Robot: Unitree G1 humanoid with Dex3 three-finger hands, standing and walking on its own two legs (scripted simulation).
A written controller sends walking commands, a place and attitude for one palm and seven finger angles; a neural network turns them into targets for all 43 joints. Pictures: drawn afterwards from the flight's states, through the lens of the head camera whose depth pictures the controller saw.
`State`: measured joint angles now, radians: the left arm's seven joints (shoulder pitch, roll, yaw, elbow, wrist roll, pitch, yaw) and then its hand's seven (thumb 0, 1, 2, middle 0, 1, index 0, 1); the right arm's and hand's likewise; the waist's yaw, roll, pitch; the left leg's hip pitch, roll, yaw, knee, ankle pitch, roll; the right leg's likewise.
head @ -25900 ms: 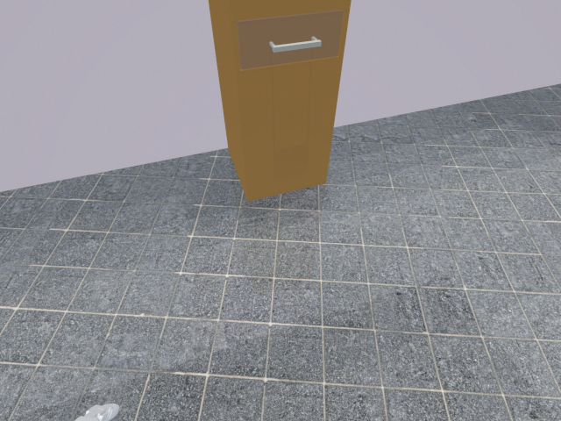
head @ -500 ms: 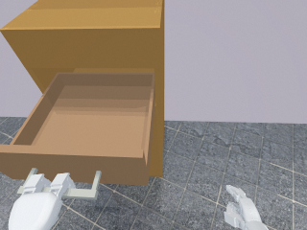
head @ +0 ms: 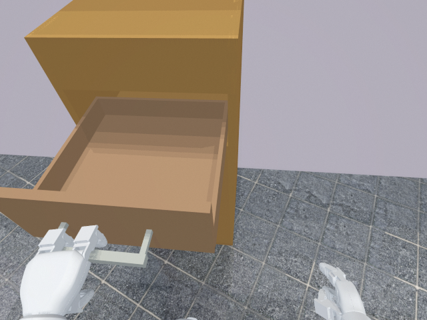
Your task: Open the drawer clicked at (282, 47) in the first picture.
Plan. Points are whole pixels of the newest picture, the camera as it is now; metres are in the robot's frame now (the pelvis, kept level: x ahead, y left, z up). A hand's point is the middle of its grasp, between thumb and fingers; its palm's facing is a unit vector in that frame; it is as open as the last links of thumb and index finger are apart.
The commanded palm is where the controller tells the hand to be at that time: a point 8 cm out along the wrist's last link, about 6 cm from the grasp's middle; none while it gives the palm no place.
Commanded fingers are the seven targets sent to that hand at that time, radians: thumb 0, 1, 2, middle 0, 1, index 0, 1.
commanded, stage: open the thumb to release the handle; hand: left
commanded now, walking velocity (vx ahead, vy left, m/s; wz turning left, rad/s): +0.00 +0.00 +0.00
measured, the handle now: (99, 244) +0.23 +0.23 +0.05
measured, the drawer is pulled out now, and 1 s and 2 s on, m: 0.30 0.30 0.30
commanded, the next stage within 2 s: lift the hand off the handle in 0.10 s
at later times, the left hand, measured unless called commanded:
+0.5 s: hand (85, 272) +0.18 +0.25 +0.02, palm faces +0.07 -0.07 -1.00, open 13.6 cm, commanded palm +0.17 +0.24 +0.07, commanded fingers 0.00 -0.50 0.30 -0.30 -1.20 -0.30 -1.20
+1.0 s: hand (74, 258) +0.19 +0.25 +0.07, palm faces +0.06 -0.08 -1.00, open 13.1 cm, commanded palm +0.17 +0.24 +0.15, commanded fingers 0.00 -0.50 0.30 -0.30 -1.20 -0.30 -1.20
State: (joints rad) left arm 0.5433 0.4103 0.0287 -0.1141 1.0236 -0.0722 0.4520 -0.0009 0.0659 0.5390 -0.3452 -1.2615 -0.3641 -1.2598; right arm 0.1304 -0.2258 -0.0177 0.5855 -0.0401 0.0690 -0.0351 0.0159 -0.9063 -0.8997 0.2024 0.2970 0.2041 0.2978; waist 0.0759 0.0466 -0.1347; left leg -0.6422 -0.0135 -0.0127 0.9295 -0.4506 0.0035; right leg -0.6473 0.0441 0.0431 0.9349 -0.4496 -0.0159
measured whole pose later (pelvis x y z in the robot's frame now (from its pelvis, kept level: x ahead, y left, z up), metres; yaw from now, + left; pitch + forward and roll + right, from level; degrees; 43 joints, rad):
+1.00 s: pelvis +0.00 +0.01 +0.02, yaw +1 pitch +4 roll +0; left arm 0.46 0.45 -0.04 -0.22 0.98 0.00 0.30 0.00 -0.49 0.30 -0.33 -1.20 -0.45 -1.24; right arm 0.11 -0.23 0.00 0.59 -0.03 0.06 -0.05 0.02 -0.91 -0.90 0.20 0.30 0.20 0.30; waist 0.10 0.07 -0.08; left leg -0.47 -0.02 -0.02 0.79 -0.40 0.01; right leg -0.46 0.03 0.04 0.78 -0.39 0.00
